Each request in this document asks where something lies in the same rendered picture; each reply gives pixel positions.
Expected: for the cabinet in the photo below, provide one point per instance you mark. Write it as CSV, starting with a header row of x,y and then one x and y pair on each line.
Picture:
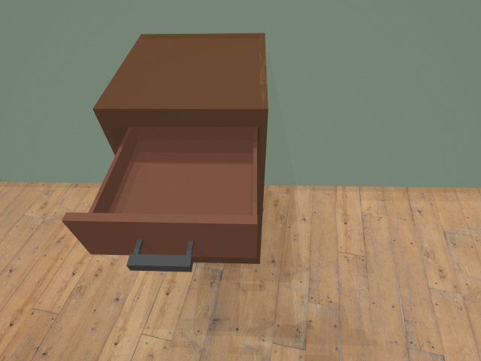
x,y
192,80

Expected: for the handle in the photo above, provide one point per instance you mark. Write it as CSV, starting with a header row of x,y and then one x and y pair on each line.
x,y
160,263

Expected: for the drawer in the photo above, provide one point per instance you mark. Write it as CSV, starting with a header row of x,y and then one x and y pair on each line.
x,y
169,185

